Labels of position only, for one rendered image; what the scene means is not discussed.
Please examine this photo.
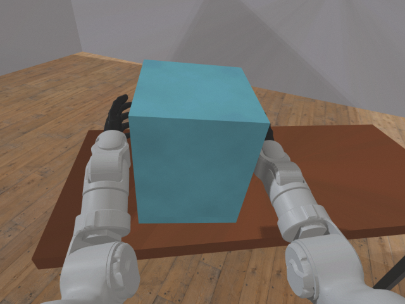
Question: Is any right robot forearm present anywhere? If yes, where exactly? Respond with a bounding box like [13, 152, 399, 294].
[254, 140, 364, 278]

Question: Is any left robot hand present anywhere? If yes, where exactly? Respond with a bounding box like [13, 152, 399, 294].
[104, 94, 132, 139]

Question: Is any carton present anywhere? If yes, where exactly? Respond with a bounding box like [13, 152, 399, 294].
[128, 60, 270, 224]

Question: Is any table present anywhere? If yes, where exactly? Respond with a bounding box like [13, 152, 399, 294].
[32, 124, 405, 291]

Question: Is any robot left upper arm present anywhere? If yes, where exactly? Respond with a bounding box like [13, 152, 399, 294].
[41, 241, 140, 304]

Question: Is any right robot hand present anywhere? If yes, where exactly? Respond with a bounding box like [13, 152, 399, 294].
[265, 113, 274, 141]

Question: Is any left robot forearm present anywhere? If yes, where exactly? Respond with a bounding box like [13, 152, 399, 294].
[59, 130, 131, 293]

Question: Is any robot right upper arm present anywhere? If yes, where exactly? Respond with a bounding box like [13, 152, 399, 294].
[285, 234, 405, 304]

